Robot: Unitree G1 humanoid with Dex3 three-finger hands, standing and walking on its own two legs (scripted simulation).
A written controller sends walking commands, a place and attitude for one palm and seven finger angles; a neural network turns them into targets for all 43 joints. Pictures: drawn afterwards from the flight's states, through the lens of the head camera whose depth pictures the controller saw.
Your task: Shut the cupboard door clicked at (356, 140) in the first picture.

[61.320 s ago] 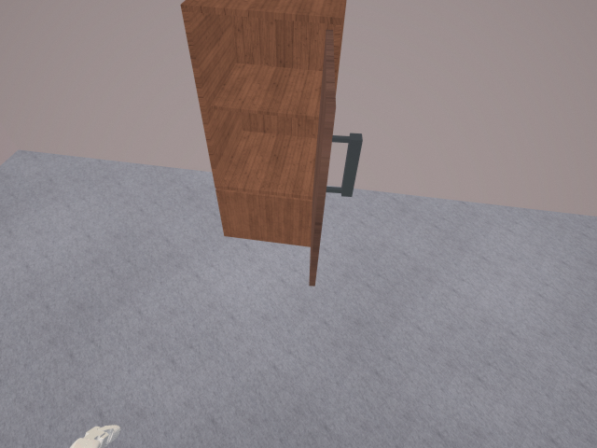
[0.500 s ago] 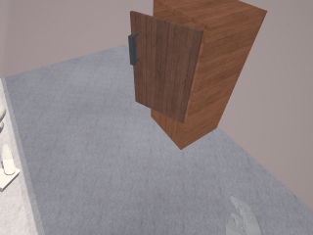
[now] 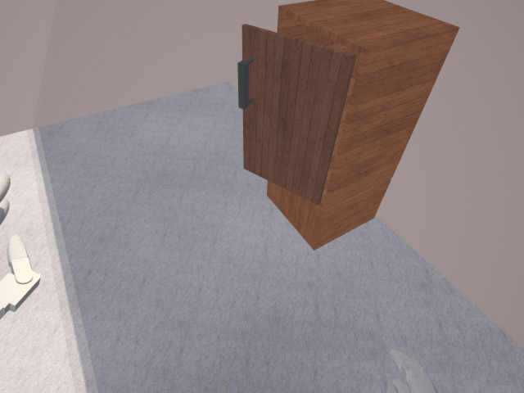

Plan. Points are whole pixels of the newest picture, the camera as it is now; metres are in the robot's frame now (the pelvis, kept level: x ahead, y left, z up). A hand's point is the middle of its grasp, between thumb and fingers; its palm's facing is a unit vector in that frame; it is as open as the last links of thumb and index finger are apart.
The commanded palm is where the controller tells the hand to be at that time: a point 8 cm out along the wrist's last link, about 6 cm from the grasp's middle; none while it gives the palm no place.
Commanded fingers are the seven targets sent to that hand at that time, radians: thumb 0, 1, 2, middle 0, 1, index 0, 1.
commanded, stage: stop stepping back and stand still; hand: left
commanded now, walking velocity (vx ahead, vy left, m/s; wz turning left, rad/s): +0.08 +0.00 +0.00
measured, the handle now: (247, 83) +1.06 +0.08 -0.03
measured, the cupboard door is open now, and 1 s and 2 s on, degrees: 24 24 24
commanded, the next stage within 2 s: let the arm hang, fingers relaxed in 0.08 s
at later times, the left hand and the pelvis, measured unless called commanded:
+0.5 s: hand out of the picture +0.10 +0.17 -0.17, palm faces +0.04 -0.99 -0.16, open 6.9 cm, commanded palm none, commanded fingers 0.00 0.90 0.90 -0.20 -0.30 -0.20 -0.30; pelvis +0.02 +0.00 -0.01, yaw +1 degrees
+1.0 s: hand out of the picture +0.04 +0.20 -0.16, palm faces +0.02 -0.97 -0.26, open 7.4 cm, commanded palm none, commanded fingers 0.00 0.90 0.90 -0.20 -0.30 -0.20 -0.30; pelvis +0.03 +0.00 +0.01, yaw +0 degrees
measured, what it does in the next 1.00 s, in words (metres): stands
